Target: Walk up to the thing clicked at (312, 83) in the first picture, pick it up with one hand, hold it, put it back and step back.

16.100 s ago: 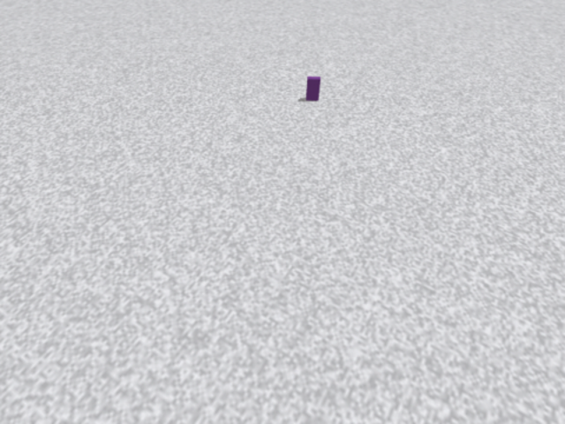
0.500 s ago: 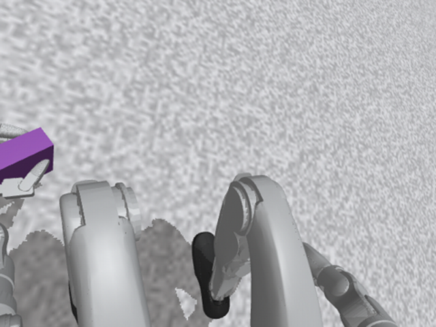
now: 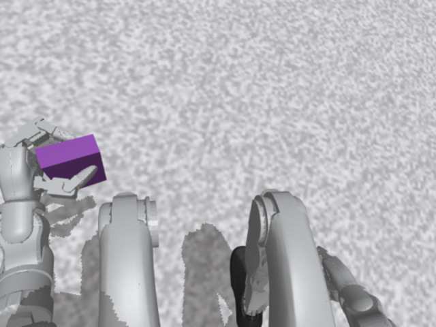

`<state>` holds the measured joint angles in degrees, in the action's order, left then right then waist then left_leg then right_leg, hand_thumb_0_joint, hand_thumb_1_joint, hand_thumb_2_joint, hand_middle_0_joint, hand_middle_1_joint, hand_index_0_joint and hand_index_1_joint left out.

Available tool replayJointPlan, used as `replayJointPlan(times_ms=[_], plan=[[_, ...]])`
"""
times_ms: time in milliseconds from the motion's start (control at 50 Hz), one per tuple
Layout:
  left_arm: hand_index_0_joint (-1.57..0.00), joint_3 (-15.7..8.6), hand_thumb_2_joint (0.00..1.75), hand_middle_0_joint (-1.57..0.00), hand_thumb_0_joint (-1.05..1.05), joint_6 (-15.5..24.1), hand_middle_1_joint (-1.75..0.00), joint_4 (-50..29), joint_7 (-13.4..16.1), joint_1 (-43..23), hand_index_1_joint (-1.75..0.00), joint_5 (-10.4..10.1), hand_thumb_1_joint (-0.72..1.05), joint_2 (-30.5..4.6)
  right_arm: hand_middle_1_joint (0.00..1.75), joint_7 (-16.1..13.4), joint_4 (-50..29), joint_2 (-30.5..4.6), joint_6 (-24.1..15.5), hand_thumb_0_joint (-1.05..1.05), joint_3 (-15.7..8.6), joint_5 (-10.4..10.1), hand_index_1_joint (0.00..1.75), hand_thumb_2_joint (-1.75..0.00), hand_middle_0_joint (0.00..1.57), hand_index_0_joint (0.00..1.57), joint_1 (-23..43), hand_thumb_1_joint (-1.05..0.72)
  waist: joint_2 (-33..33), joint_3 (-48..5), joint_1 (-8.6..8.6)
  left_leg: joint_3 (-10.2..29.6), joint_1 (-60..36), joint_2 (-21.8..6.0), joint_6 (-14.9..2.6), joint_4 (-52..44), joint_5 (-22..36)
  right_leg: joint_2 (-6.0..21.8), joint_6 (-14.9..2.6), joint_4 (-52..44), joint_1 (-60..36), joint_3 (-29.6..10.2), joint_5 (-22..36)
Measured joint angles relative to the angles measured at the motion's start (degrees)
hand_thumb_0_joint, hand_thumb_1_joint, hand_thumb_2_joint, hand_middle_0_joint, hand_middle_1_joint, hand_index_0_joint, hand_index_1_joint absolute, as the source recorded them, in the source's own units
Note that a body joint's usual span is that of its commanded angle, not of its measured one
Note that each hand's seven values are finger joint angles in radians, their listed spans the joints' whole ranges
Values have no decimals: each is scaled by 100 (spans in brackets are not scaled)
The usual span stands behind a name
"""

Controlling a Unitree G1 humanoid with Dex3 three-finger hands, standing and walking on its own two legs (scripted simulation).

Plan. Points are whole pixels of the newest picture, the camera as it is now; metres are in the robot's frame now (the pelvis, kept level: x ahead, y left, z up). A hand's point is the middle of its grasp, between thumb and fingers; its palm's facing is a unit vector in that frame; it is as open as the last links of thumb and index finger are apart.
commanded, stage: settle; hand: left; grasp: from the side
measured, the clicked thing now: (76, 167) +0.37 +0.25 -0.08
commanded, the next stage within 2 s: hold in 0.84 s
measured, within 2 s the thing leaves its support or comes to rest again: neither
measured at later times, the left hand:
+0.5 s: hand (53, 150) +0.37 +0.26 +0.00, palm faces +0.20 -0.98 -0.06, open 8.1 cm
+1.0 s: hand (47, 142) +0.37 +0.26 +0.03, palm faces +0.21 -0.98 -0.05, open 8.1 cm
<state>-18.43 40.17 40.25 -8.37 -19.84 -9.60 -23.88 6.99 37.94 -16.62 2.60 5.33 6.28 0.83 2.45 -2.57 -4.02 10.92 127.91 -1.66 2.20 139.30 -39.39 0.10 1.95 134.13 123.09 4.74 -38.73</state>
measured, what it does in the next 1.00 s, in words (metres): rises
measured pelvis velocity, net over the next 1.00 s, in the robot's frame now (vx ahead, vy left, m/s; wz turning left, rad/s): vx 0.00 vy -0.01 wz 0.07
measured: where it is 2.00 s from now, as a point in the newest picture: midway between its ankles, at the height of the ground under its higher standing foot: (195, 310)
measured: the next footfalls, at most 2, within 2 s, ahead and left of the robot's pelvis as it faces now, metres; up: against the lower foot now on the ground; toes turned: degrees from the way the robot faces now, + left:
none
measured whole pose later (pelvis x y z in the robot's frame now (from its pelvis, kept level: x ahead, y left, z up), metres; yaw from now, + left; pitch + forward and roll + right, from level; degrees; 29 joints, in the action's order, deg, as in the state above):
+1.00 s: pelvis +0.00 -0.01 +0.05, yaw +4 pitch +31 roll -4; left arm -21.8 35.8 41.3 -14.1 -22.6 -10.6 -18.6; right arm 3.0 38.6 -15.9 -0.3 0.1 3.6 -2.7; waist 0.9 -7.6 -2.7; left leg 6.2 120.2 -2.2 2.3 128.0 -39.2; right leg 1.0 0.9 126.1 117.7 1.7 -39.7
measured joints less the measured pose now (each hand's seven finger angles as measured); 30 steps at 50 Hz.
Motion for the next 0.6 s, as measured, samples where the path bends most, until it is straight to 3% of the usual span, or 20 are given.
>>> replayJointPlan(times_ms=[120,340,600], plan=[[-93,-88,100,-95,2,-195,-119,-171,-155,-19,-118,-88,-23,198,30,-121,-4,5,-14,0,-182,-108,30,-90,21,20,-72,-91,-73,-129,53,-107,-88,-13,28,-209,-31,29,-49,-106,-11,-71,-61],[-93,-127,102,-95,2,-430,-120,-371,-275,12,-119,-67,-25,381,30,-267,-37,13,-94,0,-421,-219,30,-90,21,20,-113,-91,-96,-320,116,-266,-335,-52,25,-583,-69,48,-80,-385,-186,-172,-122],[-93,-195,105,-95,2,-458,-122,-223,-402,-86,-121,-53,-27,451,30,-330,-15,49,-197,0,-508,-257,30,-90,20,20,-192,-91,-102,-423,149,-392,-566,-51,-2,-896,-18,79,-85,-632,-386,-254,-108]])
